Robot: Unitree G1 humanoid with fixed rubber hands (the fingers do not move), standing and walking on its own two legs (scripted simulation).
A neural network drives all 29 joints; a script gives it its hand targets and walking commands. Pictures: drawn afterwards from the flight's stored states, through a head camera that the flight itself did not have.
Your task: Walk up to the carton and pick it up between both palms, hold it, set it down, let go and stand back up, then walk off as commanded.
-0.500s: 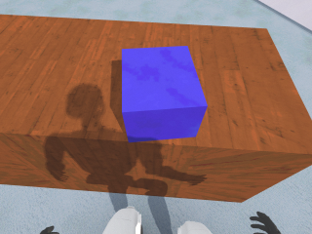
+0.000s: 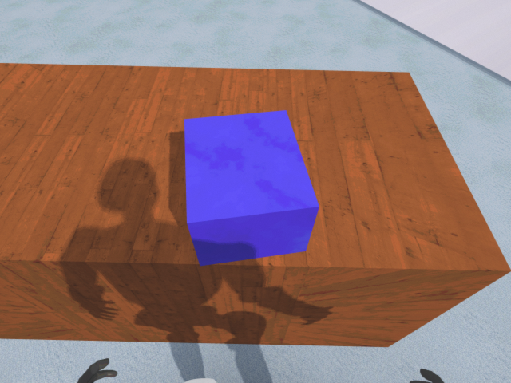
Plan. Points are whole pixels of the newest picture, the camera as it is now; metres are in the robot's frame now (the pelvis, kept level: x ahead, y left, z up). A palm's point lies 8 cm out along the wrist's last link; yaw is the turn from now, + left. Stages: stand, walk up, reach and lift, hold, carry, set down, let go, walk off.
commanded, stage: walk up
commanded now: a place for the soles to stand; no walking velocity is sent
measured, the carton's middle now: (244, 184) +0.46 +0.04 -0.01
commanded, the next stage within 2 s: stand in 1.14 s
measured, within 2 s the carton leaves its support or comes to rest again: neither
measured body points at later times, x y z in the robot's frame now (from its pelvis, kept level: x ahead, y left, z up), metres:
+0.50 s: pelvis +0.00 +0.01 +0.00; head +0.04 +0.00 +0.45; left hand +0.07 +0.32 -0.13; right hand +0.10 -0.30 -0.13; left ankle +0.04 +0.12 -0.74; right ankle -0.03 -0.12 -0.74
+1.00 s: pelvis -0.03 +0.06 -0.04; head +0.02 +0.05 +0.41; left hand +0.00 +0.38 -0.15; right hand +0.10 -0.25 -0.16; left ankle +0.00 +0.17 -0.74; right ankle -0.03 -0.10 -0.73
